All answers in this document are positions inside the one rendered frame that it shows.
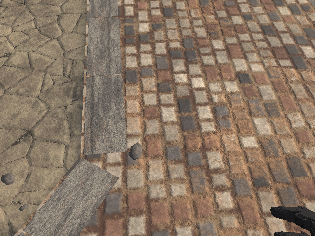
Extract right robot hand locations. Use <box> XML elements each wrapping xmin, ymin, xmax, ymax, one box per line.
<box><xmin>270</xmin><ymin>206</ymin><xmax>315</xmax><ymax>236</ymax></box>

